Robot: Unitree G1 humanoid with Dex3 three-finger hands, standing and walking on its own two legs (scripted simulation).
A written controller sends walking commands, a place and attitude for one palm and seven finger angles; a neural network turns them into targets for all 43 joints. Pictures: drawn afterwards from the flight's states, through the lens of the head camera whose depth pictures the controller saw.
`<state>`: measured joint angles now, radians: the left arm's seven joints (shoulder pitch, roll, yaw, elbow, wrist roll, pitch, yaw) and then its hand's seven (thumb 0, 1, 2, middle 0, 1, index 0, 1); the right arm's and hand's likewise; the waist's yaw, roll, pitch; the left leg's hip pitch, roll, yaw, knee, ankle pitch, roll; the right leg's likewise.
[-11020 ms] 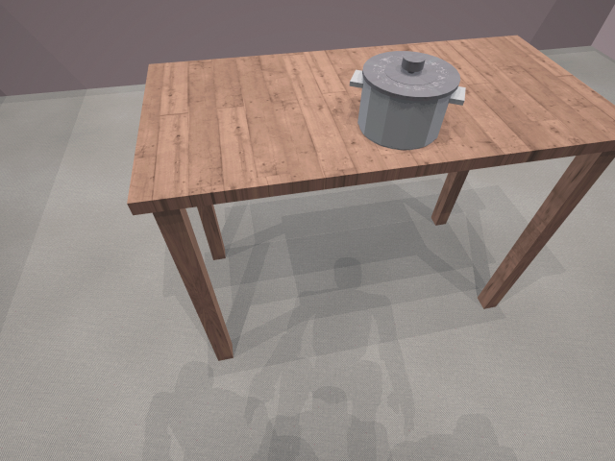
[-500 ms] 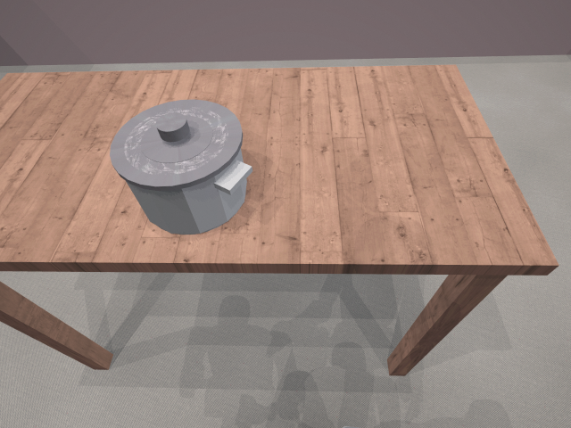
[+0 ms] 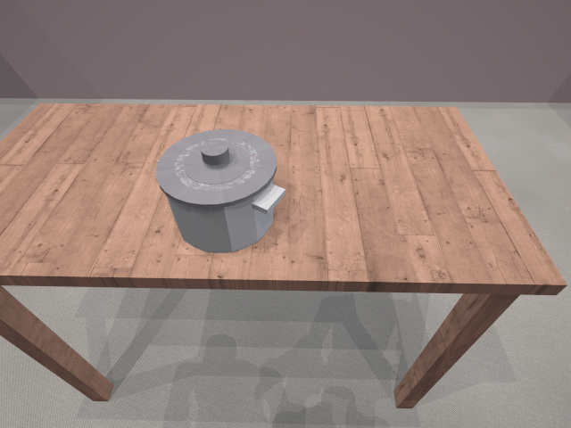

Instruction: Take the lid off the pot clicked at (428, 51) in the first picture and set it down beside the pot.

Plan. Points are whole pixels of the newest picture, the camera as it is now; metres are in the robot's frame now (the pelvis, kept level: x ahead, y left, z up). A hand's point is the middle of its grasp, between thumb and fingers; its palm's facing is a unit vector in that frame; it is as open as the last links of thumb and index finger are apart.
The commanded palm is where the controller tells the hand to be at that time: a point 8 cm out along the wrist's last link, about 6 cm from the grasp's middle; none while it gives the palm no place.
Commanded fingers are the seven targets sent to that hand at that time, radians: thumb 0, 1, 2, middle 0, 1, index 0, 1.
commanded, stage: come to a stop and stand still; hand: left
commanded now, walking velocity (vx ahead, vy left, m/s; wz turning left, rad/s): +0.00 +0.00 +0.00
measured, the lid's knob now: (215, 152) +0.46 +0.14 +0.16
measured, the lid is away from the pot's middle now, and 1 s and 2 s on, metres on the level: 0.00 0.00 0.00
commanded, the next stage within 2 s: look again from close up in 0.32 s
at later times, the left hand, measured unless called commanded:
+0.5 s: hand out of the picture +0.04 +0.18 -0.17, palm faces +0.00 -0.98 -0.21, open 7.4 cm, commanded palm none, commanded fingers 0.00 0.90 0.90 -0.20 -0.30 -0.20 -0.30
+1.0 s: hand out of the picture +0.06 +0.17 -0.17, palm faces +0.00 -0.98 -0.21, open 7.3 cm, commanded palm none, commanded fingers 0.00 0.90 0.90 -0.20 -0.30 -0.20 -0.30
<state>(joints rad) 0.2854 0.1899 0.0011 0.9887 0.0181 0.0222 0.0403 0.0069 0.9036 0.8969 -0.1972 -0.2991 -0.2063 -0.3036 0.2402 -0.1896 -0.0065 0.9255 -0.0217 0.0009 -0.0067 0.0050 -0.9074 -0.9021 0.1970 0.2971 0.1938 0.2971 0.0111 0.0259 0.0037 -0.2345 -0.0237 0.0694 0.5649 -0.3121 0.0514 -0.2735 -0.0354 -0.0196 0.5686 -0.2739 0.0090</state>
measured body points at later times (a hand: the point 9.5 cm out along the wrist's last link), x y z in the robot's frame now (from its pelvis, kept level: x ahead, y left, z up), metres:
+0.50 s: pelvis +0.02 +0.00 +0.01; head +0.05 +0.00 +0.45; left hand +0.04 +0.23 -0.15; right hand +0.03 -0.22 -0.15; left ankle +0.00 +0.08 -0.73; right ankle +0.02 -0.13 -0.73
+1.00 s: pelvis +0.04 -0.01 +0.01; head +0.07 -0.01 +0.46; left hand +0.06 +0.22 -0.15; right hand +0.04 -0.23 -0.15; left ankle +0.00 +0.08 -0.73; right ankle +0.02 -0.13 -0.73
